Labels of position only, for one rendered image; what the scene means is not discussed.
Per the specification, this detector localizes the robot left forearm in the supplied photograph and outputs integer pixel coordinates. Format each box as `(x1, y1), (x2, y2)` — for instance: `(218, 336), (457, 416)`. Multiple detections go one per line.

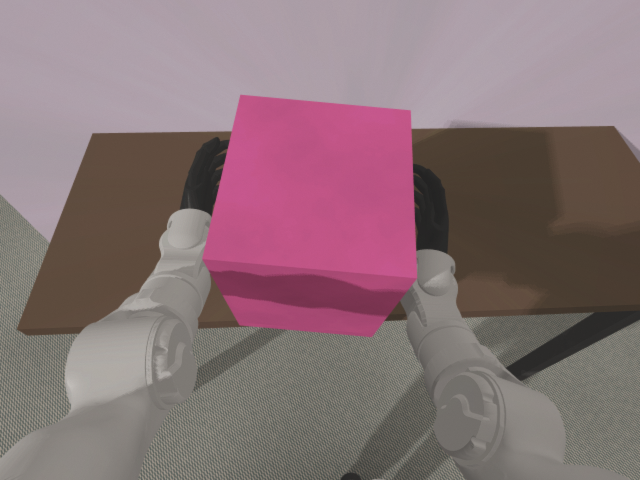
(65, 209), (212, 404)

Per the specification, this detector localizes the left robot upper arm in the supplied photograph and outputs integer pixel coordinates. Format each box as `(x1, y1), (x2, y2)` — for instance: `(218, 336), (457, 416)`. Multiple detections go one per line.
(0, 315), (197, 480)

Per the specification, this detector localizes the table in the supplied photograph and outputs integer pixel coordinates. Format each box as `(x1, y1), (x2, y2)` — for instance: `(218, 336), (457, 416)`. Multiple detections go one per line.
(17, 126), (640, 381)

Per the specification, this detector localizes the left robot hand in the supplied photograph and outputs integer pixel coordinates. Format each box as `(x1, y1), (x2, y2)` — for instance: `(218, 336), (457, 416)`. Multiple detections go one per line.
(180, 137), (230, 216)

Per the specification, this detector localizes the carton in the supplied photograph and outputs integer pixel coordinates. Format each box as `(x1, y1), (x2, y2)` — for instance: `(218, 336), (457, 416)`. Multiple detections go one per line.
(202, 95), (417, 337)

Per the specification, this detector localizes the right robot hand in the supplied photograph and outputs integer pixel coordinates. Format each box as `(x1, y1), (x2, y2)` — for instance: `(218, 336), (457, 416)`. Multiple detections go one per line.
(413, 164), (449, 254)

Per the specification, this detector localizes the right robot upper arm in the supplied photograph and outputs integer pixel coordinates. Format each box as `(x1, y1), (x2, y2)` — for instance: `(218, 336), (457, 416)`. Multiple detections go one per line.
(433, 371), (630, 480)

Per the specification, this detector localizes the robot right forearm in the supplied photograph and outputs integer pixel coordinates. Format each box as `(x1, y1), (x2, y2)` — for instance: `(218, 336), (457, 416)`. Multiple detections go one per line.
(400, 249), (531, 408)

